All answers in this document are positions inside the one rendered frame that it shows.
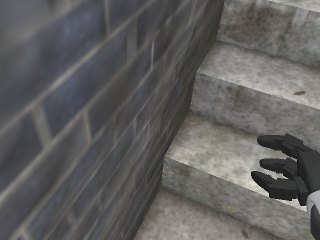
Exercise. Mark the stairs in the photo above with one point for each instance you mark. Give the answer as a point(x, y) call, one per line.
point(260, 77)

